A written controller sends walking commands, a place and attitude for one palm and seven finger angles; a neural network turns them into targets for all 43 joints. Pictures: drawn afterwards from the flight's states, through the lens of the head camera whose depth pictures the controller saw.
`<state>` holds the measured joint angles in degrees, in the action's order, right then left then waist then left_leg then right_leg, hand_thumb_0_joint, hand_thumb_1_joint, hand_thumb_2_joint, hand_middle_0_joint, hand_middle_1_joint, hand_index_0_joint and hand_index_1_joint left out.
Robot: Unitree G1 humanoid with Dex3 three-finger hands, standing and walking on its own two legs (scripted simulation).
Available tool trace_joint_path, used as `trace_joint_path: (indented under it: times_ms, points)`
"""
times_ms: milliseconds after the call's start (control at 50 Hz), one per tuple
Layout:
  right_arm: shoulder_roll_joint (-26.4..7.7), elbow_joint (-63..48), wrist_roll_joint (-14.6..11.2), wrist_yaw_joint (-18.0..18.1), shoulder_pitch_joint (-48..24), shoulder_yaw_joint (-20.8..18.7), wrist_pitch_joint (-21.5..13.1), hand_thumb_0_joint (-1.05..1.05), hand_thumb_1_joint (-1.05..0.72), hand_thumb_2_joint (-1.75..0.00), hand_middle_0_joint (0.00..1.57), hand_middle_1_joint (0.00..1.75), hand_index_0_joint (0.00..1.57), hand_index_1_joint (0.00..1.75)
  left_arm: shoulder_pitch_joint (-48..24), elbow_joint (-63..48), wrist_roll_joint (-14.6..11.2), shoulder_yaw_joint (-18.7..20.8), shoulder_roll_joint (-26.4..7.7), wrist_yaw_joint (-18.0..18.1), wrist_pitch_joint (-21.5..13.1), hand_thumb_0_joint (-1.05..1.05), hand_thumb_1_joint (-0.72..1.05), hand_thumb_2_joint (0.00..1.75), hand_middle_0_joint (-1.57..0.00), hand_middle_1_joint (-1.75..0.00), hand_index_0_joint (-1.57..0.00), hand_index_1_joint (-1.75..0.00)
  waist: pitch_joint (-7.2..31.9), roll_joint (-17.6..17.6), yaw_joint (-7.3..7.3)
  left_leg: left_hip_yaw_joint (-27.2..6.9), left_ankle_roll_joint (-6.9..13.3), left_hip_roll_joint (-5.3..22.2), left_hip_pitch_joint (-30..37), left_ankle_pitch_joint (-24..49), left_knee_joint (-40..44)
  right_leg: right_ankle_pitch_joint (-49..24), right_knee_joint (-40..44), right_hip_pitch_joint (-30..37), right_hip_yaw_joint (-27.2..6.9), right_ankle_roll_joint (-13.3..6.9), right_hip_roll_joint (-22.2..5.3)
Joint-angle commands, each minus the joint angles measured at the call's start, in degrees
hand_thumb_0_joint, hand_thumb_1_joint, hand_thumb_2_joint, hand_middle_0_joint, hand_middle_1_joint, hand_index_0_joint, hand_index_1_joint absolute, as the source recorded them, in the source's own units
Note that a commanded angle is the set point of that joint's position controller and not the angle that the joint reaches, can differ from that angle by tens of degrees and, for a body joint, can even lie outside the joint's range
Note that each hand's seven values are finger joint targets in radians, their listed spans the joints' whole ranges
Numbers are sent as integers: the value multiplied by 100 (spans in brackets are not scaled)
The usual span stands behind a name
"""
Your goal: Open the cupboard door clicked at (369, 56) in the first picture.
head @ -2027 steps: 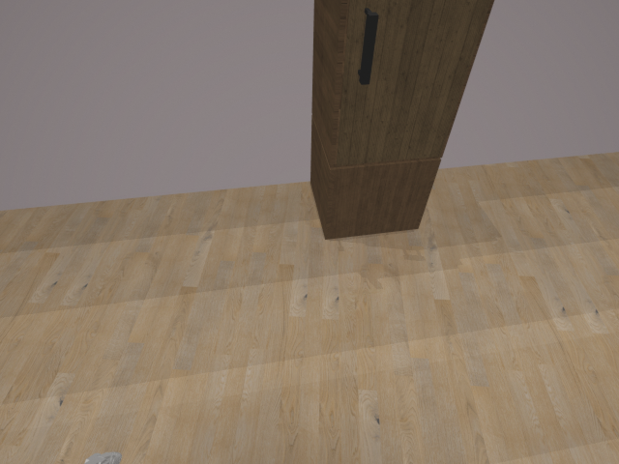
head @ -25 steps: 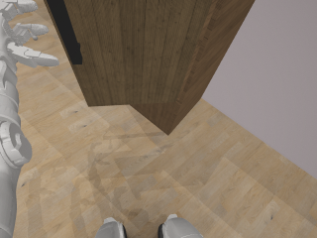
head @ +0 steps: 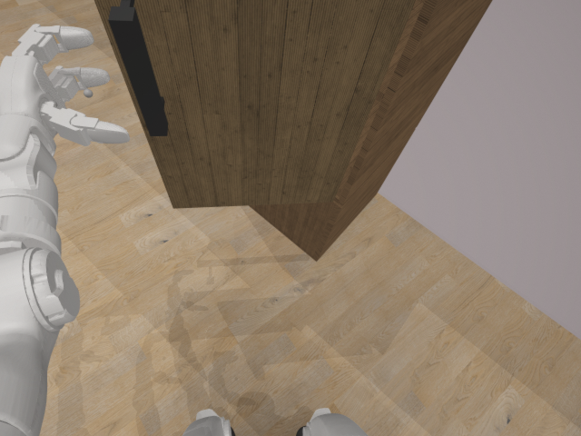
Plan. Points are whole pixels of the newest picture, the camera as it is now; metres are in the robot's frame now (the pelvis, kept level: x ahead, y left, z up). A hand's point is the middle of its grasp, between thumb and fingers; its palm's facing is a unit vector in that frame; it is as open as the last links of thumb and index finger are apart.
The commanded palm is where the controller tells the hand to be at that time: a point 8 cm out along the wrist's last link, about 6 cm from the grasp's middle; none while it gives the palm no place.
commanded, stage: move the hooked fingers beside the handle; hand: left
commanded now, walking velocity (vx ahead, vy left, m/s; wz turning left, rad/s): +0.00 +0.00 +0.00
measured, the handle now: (145, 69) +0.58 +0.14 +0.12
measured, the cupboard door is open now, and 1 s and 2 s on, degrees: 47 47 47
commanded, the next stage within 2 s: slide the fingers in behind the handle in 0.50 s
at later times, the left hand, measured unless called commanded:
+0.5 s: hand (88, 96) +0.53 +0.20 +0.12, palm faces +0.01 -1.00 +0.01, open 14.0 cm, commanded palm +0.51 +0.24 +0.11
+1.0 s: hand (112, 93) +0.54 +0.17 +0.12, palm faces +0.01 -1.00 +0.01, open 14.0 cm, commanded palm +0.51 +0.21 +0.11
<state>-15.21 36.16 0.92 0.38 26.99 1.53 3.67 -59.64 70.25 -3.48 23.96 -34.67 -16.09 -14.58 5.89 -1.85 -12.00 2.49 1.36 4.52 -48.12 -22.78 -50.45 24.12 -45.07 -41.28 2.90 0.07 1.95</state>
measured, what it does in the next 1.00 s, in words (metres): stands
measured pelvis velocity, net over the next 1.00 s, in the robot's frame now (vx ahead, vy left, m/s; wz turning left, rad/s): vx -0.01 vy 0.00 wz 0.00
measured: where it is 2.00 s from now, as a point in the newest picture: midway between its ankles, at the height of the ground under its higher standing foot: outside the picture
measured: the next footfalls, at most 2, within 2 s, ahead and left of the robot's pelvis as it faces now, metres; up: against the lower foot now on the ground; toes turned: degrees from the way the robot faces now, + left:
none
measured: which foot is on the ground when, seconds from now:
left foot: down 0.00-1.00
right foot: down 0.00-1.00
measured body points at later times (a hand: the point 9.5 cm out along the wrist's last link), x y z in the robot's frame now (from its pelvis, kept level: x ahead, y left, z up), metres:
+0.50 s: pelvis -0.02 -0.01 -0.01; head +0.11 +0.02 +0.42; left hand +0.52 +0.25 +0.12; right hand -0.06 -0.28 -0.10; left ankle +0.00 +0.10 -0.70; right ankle -0.04 -0.13 -0.70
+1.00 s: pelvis -0.01 +0.00 -0.01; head +0.11 +0.02 +0.43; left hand +0.53 +0.23 +0.12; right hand -0.06 -0.26 -0.11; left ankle +0.00 +0.10 -0.70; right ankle -0.04 -0.13 -0.70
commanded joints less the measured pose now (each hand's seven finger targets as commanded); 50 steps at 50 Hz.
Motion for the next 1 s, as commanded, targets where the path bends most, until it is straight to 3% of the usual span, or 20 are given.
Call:
trace_joint_path:
  times_ms: [0,40,60,80,200,220,260,300,320,420,440,520,580,640,660,760,820,860,920,980]
  points:
    - [-1114,-147,-42,68,998,-391,1,0,-90,-90,20,30,20,30,-2617,-1148,-157,-63,-1162,6,-398,0,-50,30,-30,-120,-30,-120,2472,-711,-24,-492,39,-180,2940,3193,178,-2703,335,170,-13,-44,238]
    - [-1102,-141,-42,85,969,-378,-32,0,-90,-90,20,30,20,30,-2880,-1276,-203,-117,-1077,24,-465,0,-50,30,-30,-120,-30,-120,2393,-746,-63,-484,57,-200,2942,3069,183,-2643,341,155,-21,-59,226]
    - [-1122,-134,-45,90,961,-393,-40,0,-90,-90,20,30,20,30,-2883,-1313,-160,24,-1279,44,-520,0,-50,30,-30,-120,-30,-120,2608,-798,-8,-515,33,-192,3019,3141,168,-2662,301,182,-35,-54,213]
    - [-1109,-127,-46,85,936,-387,-52,0,-90,-90,20,30,20,30,-2851,-1249,-162,-44,-1178,54,-527,0,-50,30,-30,-120,-30,-120,2630,-767,-34,-514,38,-196,3053,3140,152,-2664,301,146,-42,-50,216]
    - [-1141,-120,-84,114,823,-321,-98,0,-90,-90,20,30,20,30,-3036,-788,-74,-128,-1304,83,-505,0,-50,30,-30,-120,-30,-120,2263,-670,-128,-503,62,-232,2549,2364,169,-2171,335,24,-91,-38,170]
    - [-1139,-103,-82,121,822,-314,-111,0,-90,-90,20,30,20,30,-3218,-789,-62,-256,-1212,81,-505,0,-50,30,-30,-120,-30,-120,2190,-684,-219,-512,69,-226,2540,2273,164,-2090,350,-73,-94,-32,168]
    - [-1168,-112,-72,151,845,-301,-140,0,-90,-90,20,30,20,30,-3432,-861,-58,-54,-1523,100,-574,0,-50,30,-30,-120,-30,-120,2428,-717,-211,-537,75,-223,2560,2238,137,-2045,313,-14,-115,-25,168]
    - [-1156,-97,-70,149,847,-290,-180,0,-90,-90,20,30,20,30,-3498,-809,-53,-151,-1439,64,-586,0,-50,30,-30,-120,-30,-120,2465,-858,-231,-542,68,-228,2562,2163,109,-1940,310,-94,-111,-34,169]
    - [-1175,-95,-70,158,874,-294,-188,0,-90,-90,20,30,20,30,-3436,-752,-40,-49,-1592,50,-592,0,-50,30,-30,-120,-30,-120,2524,-796,-193,-553,67,-224,2513,2124,97,-1908,306,-49,-119,-38,167]
    - [-1208,-71,-66,172,968,-248,-212,0,-90,-90,20,30,20,30,-3521,-379,-9,-173,-1593,4,-434,0,-50,30,-30,-120,-30,-120,2303,-760,-315,-553,92,-220,2207,1836,92,-1661,338,-200,-119,-24,180]
    - [-1226,-70,-43,195,1032,-240,-224,0,-90,-90,20,30,20,30,-3615,-465,-25,1,-1809,8,-461,0,-50,30,-30,-120,-30,-120,2366,-672,-298,-571,106,-214,2179,1867,84,-1671,315,-118,-109,-33,178]
    - [-1218,-57,-18,186,1116,-257,-231,0,-90,-90,20,30,20,30,-3582,-588,40,6,-1882,-19,-483,0,-50,30,-30,-120,-30,-120,2633,-993,-241,-572,73,-190,2343,2022,60,-1706,283,-177,-92,-41,193]
    - [-1222,-44,3,170,1199,-281,-218,0,-90,-90,20,30,20,30,-3503,-725,19,63,-1866,-17,-491,0,-50,30,-30,-120,-30,-120,2840,-1072,-183,-594,64,-185,2505,2232,70,-1827,256,-143,-64,-51,217]
    - [-1202,-20,19,146,1250,-293,-211,0,-90,-90,20,30,20,30,-3453,-695,-29,-57,-1562,17,-419,0,-50,30,-30,-120,-30,-120,2618,-873,-251,-593,88,-184,2493,2189,90,-1771,313,-228,-31,-48,239]
    - [-1230,-15,13,145,1263,-305,-200,0,-90,-90,20,30,20,30,-3443,-718,1,56,-1745,50,-410,0,-50,30,-30,-120,-30,-120,2686,-949,-204,-603,69,-168,2511,2215,111,-1764,308,-224,-34,-45,235]
    - [-1163,8,58,65,1277,-352,-195,0,-90,-90,20,30,20,30,-3395,-1064,16,-77,-1336,221,-489,0,-50,30,-30,-120,-30,-120,2811,-1203,-152,-645,14,-145,2920,2592,95,-1877,274,-378,27,-79,260]
    - [-1163,-4,51,26,1253,-350,-184,0,-90,-90,20,30,20,30,-3193,-865,7,-89,-1215,327,-408,0,-50,30,-30,-120,-30,-120,2523,-969,-159,-591,35,-169,2675,2429,140,-1875,313,-295,25,-68,261]
    - [-1171,-39,63,27,1261,-357,-175,0,-90,-90,20,30,20,30,-3252,-1038,64,130,-1502,417,-464,0,-50,30,-30,-120,-30,-120,2746,-941,-84,-591,35,-178,2684,2596,135,-2073,244,-87,8,-66,246]
    - [-1126,-57,50,-9,1191,-358,-180,0,-90,-90,20,30,20,30,-3162,-1013,107,-76,-1229,465,-488,0,-50,30,-30,-120,-30,-120,2556,-861,-119,-542,39,-200,2590,2545,116,-2139,268,-62,-2,-57,244]
    - [-1115,-64,44,-21,1162,-387,-178,0,-90,-90,20,30,20,30,-3154,-1159,29,-162,-986,455,-564,0,-50,30,-30,-120,-30,-120,2748,-829,-132,-576,26,-188,2829,2767,94,-2272,231,-81,9,-66,245]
